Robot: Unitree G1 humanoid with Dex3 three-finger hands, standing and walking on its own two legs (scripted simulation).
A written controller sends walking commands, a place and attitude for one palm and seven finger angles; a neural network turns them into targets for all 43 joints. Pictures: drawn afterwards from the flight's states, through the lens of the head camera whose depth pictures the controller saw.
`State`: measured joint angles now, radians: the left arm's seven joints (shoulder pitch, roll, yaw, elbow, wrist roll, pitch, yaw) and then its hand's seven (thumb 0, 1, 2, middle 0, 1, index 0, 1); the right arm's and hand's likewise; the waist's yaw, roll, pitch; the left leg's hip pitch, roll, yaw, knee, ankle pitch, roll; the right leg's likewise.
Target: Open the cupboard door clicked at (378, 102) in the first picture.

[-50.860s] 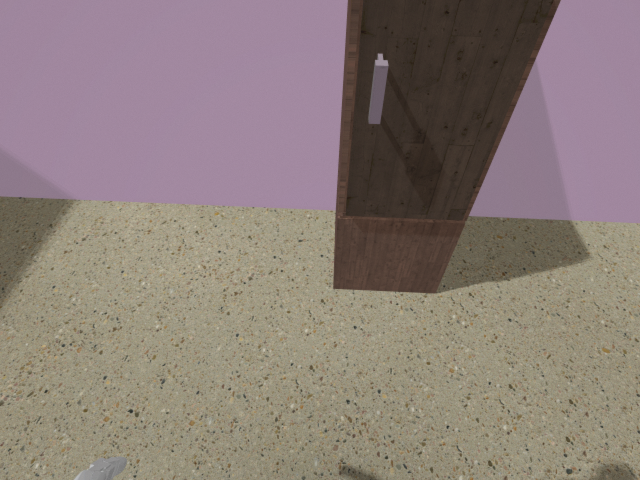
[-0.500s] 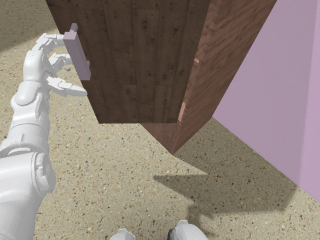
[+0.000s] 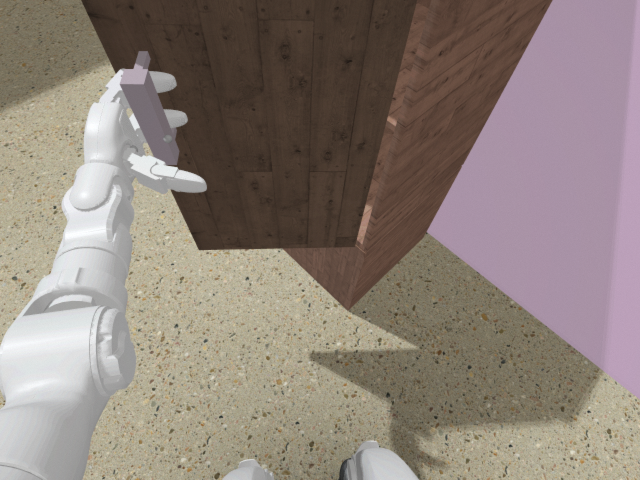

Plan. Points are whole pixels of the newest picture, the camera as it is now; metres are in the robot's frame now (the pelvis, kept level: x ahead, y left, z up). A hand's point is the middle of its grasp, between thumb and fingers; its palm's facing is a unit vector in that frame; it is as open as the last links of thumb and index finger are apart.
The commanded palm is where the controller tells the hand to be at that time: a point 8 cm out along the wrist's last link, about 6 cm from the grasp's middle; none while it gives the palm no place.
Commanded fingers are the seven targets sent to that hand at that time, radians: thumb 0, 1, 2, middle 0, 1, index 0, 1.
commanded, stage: slide the fingers in behind the handle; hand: left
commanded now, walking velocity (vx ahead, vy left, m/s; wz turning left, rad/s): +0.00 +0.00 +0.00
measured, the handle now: (156, 110) +0.56 +0.17 +0.11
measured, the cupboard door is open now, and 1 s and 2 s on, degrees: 48 48 77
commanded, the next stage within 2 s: close the thumb around the handle in 0.42 s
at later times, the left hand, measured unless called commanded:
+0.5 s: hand (166, 140) +0.50 +0.15 +0.11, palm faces -0.03 -1.00 +0.00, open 14.0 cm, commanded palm +0.48 +0.20 +0.11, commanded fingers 0.00 -0.50 0.30 -0.30 -1.20 -0.30 -1.20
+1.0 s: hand (167, 141) +0.50 +0.15 +0.11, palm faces -0.03 -1.00 -0.01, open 8.0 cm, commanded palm +0.48 +0.19 +0.11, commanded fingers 0.00 0.90 0.90 -0.40 -1.35 -0.40 -1.35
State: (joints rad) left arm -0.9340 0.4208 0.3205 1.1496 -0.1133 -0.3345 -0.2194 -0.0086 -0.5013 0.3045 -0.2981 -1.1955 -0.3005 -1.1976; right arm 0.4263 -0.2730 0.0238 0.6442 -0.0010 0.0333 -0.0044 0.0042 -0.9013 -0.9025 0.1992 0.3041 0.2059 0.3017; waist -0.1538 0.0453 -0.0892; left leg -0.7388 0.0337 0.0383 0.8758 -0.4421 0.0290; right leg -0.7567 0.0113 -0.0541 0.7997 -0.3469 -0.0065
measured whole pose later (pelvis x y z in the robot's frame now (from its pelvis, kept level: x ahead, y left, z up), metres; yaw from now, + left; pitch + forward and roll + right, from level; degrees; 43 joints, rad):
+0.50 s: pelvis +0.00 -0.01 +0.00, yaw +0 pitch +17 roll -2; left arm -0.93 0.44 0.34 1.17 -0.11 -0.34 -0.21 -0.01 -0.50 0.30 -0.30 -1.20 -0.30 -1.20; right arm 0.41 -0.28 0.02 0.64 0.00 0.03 -0.01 0.00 -0.90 -0.90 0.20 0.30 0.21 0.30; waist -0.16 0.04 -0.08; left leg -0.73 0.04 0.04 0.87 -0.43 0.02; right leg -0.76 0.02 -0.05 0.80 -0.34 -0.02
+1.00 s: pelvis +0.00 +0.00 +0.00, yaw +0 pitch +17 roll -2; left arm -0.93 0.42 0.32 1.16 -0.11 -0.34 -0.20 0.00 0.37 0.68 -0.36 -1.29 -0.35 -1.29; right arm 0.41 -0.27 0.02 0.64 0.00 0.02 -0.01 0.00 -0.90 -0.90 0.20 0.30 0.21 0.30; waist -0.15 0.04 -0.09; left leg -0.74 0.03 0.04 0.87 -0.43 0.03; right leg -0.76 0.01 -0.05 0.80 -0.34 -0.01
